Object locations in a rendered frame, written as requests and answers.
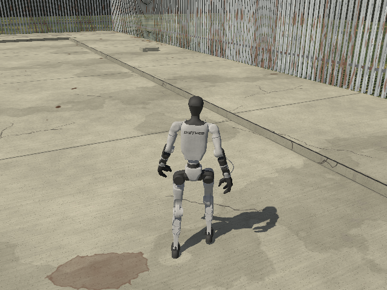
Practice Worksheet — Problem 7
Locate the robot left thigh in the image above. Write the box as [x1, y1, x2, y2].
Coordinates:
[173, 170, 185, 218]

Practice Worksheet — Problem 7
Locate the right robot upper arm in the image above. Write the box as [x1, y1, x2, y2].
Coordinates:
[207, 123, 223, 158]

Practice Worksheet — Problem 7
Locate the right robot foot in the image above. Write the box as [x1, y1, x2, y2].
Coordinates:
[205, 227, 213, 243]

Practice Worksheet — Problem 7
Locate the right robot hand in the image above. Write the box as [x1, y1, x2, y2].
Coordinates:
[218, 177, 233, 194]

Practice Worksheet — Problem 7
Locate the left robot forearm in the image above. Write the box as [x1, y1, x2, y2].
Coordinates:
[159, 144, 171, 167]

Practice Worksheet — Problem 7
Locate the left robot hand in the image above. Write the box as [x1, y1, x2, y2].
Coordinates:
[158, 165, 172, 178]

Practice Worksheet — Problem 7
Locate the right robot forearm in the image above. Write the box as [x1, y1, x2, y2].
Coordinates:
[218, 148, 231, 178]

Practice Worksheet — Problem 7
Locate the left robot upper arm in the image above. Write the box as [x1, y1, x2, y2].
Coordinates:
[165, 121, 182, 153]

